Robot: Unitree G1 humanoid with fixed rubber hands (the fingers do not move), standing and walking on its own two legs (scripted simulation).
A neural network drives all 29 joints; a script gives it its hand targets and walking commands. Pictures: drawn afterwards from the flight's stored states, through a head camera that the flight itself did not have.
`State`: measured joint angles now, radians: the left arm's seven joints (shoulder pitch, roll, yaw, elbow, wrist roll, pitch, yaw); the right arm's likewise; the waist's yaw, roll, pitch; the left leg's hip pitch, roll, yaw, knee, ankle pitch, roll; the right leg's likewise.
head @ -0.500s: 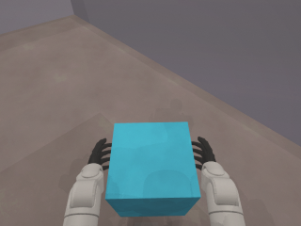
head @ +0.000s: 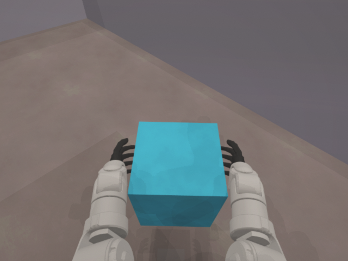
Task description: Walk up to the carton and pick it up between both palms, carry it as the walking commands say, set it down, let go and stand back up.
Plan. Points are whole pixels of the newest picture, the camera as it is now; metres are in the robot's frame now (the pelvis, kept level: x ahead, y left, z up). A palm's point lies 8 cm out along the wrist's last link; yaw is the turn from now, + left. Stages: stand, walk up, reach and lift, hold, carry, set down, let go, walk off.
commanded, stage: set down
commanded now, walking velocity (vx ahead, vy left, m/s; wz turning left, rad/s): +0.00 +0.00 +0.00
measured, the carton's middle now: (176, 177) +0.34 -0.01 -0.06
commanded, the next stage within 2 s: none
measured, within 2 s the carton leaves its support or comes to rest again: neither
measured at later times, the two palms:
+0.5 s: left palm (129, 177) +0.34 +0.12 -0.07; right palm (231, 179) +0.34 -0.17 -0.07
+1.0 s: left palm (133, 183) +0.37 +0.12 -0.15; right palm (223, 184) +0.37 -0.18 -0.16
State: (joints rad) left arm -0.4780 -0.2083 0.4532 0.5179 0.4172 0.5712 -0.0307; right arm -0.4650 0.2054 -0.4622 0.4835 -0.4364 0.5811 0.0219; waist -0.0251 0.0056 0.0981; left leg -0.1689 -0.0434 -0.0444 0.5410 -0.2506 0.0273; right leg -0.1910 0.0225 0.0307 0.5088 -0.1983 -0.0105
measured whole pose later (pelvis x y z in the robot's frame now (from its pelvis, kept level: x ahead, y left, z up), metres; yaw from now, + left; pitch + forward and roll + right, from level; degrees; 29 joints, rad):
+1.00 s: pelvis -0.02 -0.02 -0.10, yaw +1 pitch +30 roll +1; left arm -0.63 -0.17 0.48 0.54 0.28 0.28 0.01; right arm -0.62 0.14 -0.45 0.52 -0.30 0.30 -0.01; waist -0.02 0.02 -0.13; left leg -1.26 -0.06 -0.03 1.13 -0.40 0.00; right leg -1.29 0.03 0.02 1.12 -0.35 -0.02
